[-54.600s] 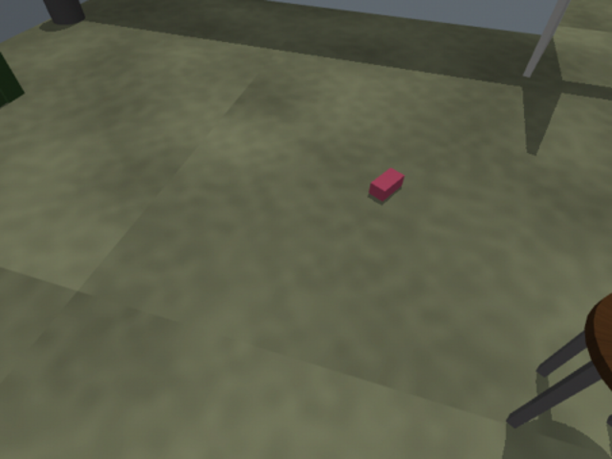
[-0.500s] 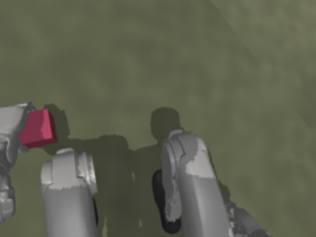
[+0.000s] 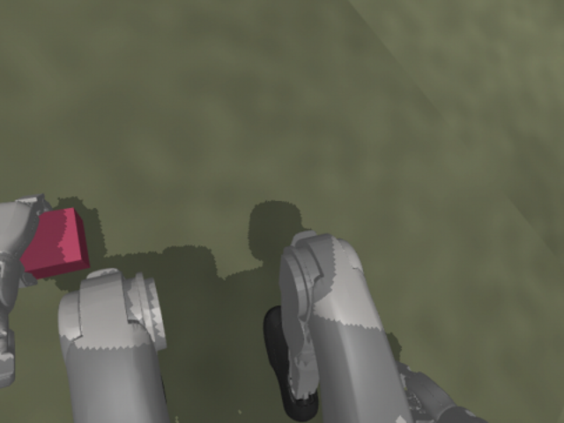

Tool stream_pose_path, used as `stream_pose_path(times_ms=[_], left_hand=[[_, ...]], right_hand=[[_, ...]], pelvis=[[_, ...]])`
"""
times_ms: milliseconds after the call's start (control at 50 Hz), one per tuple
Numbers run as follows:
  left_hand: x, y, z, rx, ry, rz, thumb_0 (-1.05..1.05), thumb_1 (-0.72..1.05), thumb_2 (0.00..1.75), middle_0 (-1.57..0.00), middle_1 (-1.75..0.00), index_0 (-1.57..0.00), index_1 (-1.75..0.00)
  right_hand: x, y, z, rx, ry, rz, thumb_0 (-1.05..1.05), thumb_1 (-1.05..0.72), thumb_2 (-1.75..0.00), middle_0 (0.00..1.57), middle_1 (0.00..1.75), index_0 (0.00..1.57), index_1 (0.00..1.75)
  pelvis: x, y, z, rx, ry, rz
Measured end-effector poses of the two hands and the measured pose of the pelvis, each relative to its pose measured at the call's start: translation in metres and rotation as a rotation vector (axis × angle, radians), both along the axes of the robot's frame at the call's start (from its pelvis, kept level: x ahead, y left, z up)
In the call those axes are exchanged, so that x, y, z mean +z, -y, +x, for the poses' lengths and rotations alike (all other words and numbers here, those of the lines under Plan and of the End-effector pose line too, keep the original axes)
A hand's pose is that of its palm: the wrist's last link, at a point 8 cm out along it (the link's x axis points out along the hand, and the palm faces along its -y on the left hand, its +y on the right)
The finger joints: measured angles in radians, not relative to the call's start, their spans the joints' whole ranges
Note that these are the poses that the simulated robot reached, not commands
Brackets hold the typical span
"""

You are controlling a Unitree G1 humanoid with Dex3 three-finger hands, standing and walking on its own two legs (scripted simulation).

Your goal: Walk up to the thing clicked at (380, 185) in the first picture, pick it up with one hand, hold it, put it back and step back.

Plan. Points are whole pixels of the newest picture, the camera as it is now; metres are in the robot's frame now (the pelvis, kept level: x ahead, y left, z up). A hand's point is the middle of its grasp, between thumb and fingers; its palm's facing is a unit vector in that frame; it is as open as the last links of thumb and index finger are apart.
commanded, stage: rest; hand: left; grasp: from above
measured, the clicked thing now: (21, 250) +0.38 +0.30 -0.25
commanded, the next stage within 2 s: open in 0.10 s
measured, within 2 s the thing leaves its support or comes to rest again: rests again in 1.50 s
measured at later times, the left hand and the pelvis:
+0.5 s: hand (20, 253) +0.37 +0.29 -0.23, palm faces -0.45 -0.12 -0.89, open 12.1 cm; pelvis +0.00 +0.00 +0.00, yaw -1 degrees
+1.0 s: hand (17, 246) +0.38 +0.29 -0.23, palm faces -0.45 -0.17 -0.88, open 14.1 cm; pelvis +0.00 +0.00 +0.00, yaw -2 degrees
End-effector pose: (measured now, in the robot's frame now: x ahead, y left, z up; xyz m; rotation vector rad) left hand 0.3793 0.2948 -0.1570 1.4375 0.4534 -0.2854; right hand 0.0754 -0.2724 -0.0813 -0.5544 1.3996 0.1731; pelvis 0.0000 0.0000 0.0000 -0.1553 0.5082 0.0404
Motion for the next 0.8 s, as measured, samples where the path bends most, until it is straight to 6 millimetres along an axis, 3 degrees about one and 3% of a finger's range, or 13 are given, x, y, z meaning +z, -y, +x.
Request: stream_pose_path(times_ms=[300,560,800], left_hand=[[-0.003,0.000,-0.001,0.001,-0.002,0.004,-0.03,-0.17,0.62,-0.62,-0.63,-0.59,-0.64],[-0.012,0.003,-0.002,-0.013,0.009,0.012,-0.01,-0.30,0.81,-0.35,-0.82,-0.34,-0.81],[-0.014,0.002,0.006,0.027,0.013,0.013,0.00,-0.51,0.96,-0.13,-0.96,-0.13,-0.96]], right_hand=[[0.008,-0.006,-0.004,0.065,-0.007,0.038,0.00,-0.90,-0.90,0.20,0.30,0.20,0.30],[0.016,0.001,-0.014,0.079,-0.034,0.023,0.00,-0.89,-0.89,0.20,0.30,0.20,0.30],[0.016,-0.008,-0.014,0.065,-0.047,0.064,0.00,-0.89,-0.90,0.20,0.30,0.20,0.30]], pelvis=[[0.001,-0.002,-0.002,-0.002,0.019,-0.015],[0.001,-0.003,-0.004,-0.007,0.028,-0.026],[0.004,-0.004,-0.001,-0.010,0.014,-0.034]])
